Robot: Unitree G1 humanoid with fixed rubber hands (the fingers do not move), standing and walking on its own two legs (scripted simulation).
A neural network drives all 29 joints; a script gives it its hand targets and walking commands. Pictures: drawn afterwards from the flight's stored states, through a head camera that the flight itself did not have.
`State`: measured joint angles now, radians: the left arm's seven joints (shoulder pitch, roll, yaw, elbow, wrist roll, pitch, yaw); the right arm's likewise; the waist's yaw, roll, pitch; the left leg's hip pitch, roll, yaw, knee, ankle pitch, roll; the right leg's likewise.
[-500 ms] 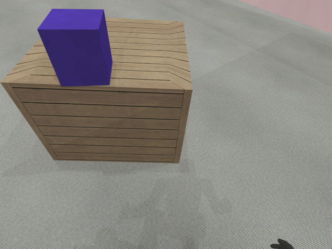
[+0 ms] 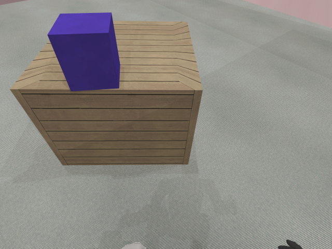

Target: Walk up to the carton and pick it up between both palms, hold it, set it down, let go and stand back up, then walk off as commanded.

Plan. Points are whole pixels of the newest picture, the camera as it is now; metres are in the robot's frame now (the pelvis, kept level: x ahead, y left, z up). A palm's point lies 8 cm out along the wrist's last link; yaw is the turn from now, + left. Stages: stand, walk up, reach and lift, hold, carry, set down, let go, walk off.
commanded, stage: walk up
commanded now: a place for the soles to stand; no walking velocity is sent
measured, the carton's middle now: (90, 52) +0.86 +0.38 +0.03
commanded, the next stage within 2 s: none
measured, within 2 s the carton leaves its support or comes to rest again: neither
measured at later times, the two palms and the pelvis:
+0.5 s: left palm out of the picture +0.00 +0.55 -0.10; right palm (208, 215) +0.25 -0.09 -0.06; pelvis +0.07 +0.22 +0.00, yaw +6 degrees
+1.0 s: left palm out of the picture +0.18 +0.77 -0.09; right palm (124, 184) +0.31 +0.14 -0.05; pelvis +0.20 +0.44 +0.03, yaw +12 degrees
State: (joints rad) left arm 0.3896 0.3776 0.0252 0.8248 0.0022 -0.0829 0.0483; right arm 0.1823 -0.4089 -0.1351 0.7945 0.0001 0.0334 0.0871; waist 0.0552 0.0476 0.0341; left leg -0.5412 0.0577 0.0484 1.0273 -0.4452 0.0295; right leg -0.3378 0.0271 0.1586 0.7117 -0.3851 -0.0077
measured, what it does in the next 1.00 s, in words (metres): steps to the left: left foot, then right foot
